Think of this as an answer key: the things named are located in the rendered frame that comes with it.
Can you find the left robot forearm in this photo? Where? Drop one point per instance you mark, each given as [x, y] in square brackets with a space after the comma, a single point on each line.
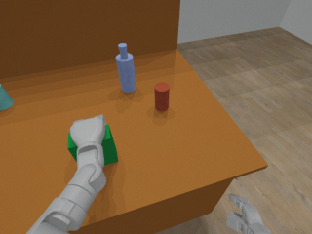
[68, 210]

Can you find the table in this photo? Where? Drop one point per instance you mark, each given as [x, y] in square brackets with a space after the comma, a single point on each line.
[58, 64]

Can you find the robot left upper arm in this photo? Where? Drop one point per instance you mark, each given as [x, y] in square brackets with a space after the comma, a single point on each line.
[47, 228]

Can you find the right robot forearm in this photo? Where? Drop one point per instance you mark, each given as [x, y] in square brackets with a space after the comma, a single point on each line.
[257, 228]

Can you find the robot left hand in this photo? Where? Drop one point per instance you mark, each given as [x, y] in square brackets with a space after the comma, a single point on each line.
[88, 130]

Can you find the robot right hand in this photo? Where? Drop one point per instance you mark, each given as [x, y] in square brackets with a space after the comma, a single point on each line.
[249, 215]

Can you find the sponge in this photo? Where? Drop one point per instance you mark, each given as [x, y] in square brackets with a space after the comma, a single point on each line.
[108, 146]

